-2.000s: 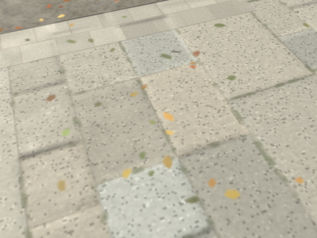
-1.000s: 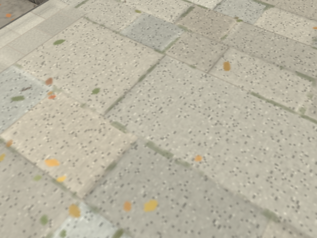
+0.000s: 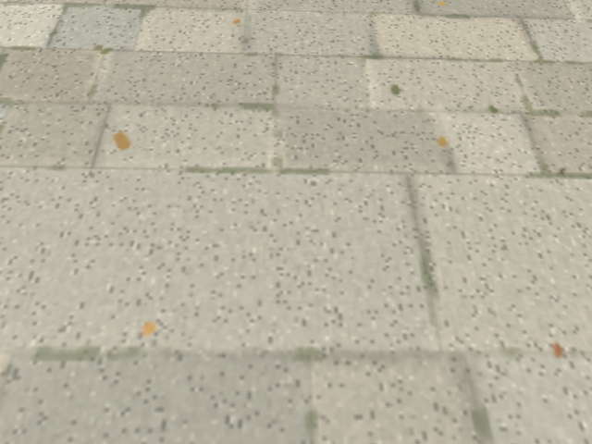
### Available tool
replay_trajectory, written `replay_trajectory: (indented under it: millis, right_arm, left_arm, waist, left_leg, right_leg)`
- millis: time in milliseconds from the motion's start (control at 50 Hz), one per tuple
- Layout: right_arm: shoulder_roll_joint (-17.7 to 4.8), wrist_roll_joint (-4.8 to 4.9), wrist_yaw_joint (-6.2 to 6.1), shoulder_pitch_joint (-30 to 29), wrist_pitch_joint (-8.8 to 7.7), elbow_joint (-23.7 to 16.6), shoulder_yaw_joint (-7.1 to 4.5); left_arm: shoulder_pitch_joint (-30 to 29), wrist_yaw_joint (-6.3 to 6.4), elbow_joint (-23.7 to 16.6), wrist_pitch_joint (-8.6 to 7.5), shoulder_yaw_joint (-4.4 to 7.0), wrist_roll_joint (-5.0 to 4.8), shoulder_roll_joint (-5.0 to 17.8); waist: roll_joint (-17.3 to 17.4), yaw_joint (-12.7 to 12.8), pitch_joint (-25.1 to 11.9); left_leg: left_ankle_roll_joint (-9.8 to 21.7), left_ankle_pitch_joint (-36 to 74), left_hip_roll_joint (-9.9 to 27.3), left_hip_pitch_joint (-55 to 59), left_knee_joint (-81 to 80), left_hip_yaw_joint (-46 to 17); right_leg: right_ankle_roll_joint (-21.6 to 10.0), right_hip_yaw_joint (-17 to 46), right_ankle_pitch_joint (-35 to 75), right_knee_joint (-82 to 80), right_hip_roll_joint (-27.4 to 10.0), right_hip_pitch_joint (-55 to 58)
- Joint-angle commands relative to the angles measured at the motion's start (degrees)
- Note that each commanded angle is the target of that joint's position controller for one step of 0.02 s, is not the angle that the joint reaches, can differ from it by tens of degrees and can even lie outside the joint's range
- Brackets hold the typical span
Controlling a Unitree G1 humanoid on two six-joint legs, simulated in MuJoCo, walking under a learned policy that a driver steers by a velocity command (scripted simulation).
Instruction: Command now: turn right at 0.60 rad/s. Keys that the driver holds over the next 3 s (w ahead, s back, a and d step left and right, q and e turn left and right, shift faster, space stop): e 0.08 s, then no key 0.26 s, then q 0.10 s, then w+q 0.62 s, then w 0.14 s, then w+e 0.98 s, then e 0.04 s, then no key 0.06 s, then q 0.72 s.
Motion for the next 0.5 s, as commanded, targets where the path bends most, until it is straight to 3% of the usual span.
replay_trajectory:
  millis: [20, 40, 100, 160, 240, 280, 300, 320, 340, 360, 380, 400, 440, 460, 500]
  right_arm:
    - [-7.0, 0.6, -1.03, -4.1, -0.43, -5.5, -1.55]
    - [-6.9, 0.95, -1.36, -3.9, -0.25, -5.6, -1.34]
    - [-7.7, 0.43, -2.05, -0.3, 0.67, -5.0, -1.53]
    - [-9.7, 0.75, -1.68, 0.6, 1.25, -4.7, -2.13]
    - [-11.0, 2.12, -0.49, 0.2, 1.46, -4.1, -2.31]
    - [-10.2, 3.11, -0.29, -0.8, 1.45, -3.6, -1.72]
    - [-8.3, 3.22, -0.13, 1.9, 1.07, -2.3, -0.97]
    - [-5.0, 1.15, 0.32, 4.3, 0.44, -2.1, 0.26]
    - [-2.1, -0.95, 0.87, 5.2, -0.22, -3.4, 1.48]
    - [-5.1, 0.21, 0.24, 0.6, 0.1, -3.8, 0.83]
    - [-6.4, 1.36, 0.2, 0.2, 0.48, -3.5, 0.43]
    - [-6.3, 1.62, 0.02, 0.7, 0.94, -2.5, 0.23]
    - [-7.2, 1.38, -0.4, 3.0, 1.96, -1.0, -0.29]
    - [-7.1, 1.63, -0.35, 4.3, 2.11, -0.6, -0.25]
    - [-7.9, 2.7, -0.28, 2.5, 2.01, -1.3, -0.51]
  left_arm:
    - [3.7, 0.43, -2.1, 0.07, 3.59, -0.15, 8.9]
    - [3.5, 0.29, -2.1, 0.49, 3.18, -0.26, 7.4]
    - [-0.5, -0.07, -4.1, 0.44, 1.91, -0.7, 4.1]
    - [-2.1, -0.41, -5.1, 0.14, 0.72, 0.25, 2.2]
    - [-0.5, -0.82, -4.3, 0.15, 0.59, 0.18, 2.8]
    - [3.3, -1.09, -2.4, 0.11, 0.68, 0.29, 2.3]
    - [3.9, -0.97, -2.2, 0.09, 0.82, 0.45, 3.2]
    - [4.8, -0.41, -2.7, 0.11, 1.28, 0.65, 6.3]
    - [1.2, 0.05, -4.3, 0.14, 1.14, 1.84, 8.9]
    - [1.6, -0.48, -3.6, -0.83, -0.04, 3.09, 3.9]
    - [0.1, -0.86, -2.6, -1.8, -0.88, 3.5, 1.7]
    - [-1.2, -0.95, -1.8, -2.44, -0.8, 3.3, 1.9]
    - [-3.2, -0.78, -0.8, -3.38, -0.85, 2.7, 2.3]
    - [-2.1, -0.58, -0.1, -3.36, -0.54, 2.53, 3.0]
    - [1.8, -0.08, 1.4, -2.92, 0.88, 1.47, 6.1]
  waist:
    - [9.7, 1.6, -3.6]
    - [9.9, 1.0, -3.0]
    - [11.6, -1.7, -3.5]
    - [12.4, -2.7, -5.9]
    - [13.9, -2.4, -6.3]
    - [12.8, 0.1, -6.0]
    - [10.8, 0.3, -6.0]
    - [2.0, -1.1, -9.2]
    - [-11.4, -3.7, -9.0]
    - [-8.3, 0.6, -9.4]
    - [-7.1, -0.2, -7.3]
    - [-7.5, -0.5, -6.1]
    - [-7.2, -1.1, -4.5]
    - [-6.6, -0.8, -5.1]
    - [-6.5, 2.4, -2.6]
  left_leg:
    - [10.9, 19.0, 17.4, 8.4, -9.9, -13.8]
    - [10.9, 20.7, 16.5, 8.6, -9.9, -11.2]
    - [11.9, 23.0, 15.1, 11.9, -10.4, -6.4]
    - [12.8, 25.4, 16.4, 13.5, -9.4, -5.1]
    - [12.4, 25.9, 17.2, 10.8, -8.1, -4.5]
    - [10.0, 23.2, 16.0, 8.1, -4.9, -3.2]
    - [6.6, 18.7, 14.6, 4.7, -3.1, -1.9]
    - [1.1, 6.8, 10.7, -1.2, 3.8, 1.9]
    - [-3.9, -14.5, 5.5, -9.0, 10.1, 5.6]
    - [-5.1, -20.0, 6.3, -7.3, 14.1, 1.5]
    - [-5.3, -18.8, 6.8, -6.9, 16.1, 0.4]
    - [-5.3, -17.1, 6.7, -7.6, 16.8, 0.2]
    - [-6.0, -13.7, 6.6, -6.1, 19.5, -0.9]
    - [-6.0, -12.6, 5.6, -5.8, 21.0, 0.3]
    - [-4.9, -11.8, 4.7, -12.4, 25.0, 1.8]
  right_leg:
    - [3.2, -1.5, 0.3, 18.3, -4.4, -9.6]
    - [4.0, -2.3, 2.5, 19.8, -4.7, -10.4]
    - [5.3, -6.0, 4.8, 13.0, -5.9, -10.6]
    - [5.1, -7.4, 2.7, 2.4, -7.4, -5.0]
    - [3.4, -10.7, 5.3, -11.8, -6.7, 4.8]
    - [0.9, -12.4, 16.4, -26.7, -5.5, 13.2]
    - [-0.7, -10.7, 22.9, -33.2, -6.2, 19.6]
    - [-2.8, -0.4, 37.3, -32.7, -14.4, 28.5]
    - [-10.9, 10.3, 48.9, -30.0, -25.2, 28.0]
    - [-16.2, 10.3, 41.0, -31.7, -26.3, 21.7]
    - [-15.1, 7.4, 36.1, -32.7, -23.7, 20.2]
    - [-13.2, 4.8, 33.4, -32.9, -21.6, 19.8]
    - [-12.0, 1.4, 38.1, -32.4, -20.8, 17.1]
    - [-12.1, 0.3, 33.0, -33.6, -20.3, 17.1]
    - [-13.2, 3.0, 10.2, -38.1, -21.7, 19.3]
Next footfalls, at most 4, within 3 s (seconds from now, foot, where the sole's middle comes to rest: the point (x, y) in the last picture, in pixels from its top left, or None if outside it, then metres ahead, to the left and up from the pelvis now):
0.32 right None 0.02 -0.16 -0.77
0.80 left None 0.12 0.10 -0.77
1.30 right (295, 419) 0.52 0.00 -0.77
1.76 left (185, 331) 0.73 0.27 -0.77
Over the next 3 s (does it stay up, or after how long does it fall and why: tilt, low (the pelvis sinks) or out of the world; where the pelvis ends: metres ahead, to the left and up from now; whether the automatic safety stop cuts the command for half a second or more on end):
stays up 0.98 0.12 0.01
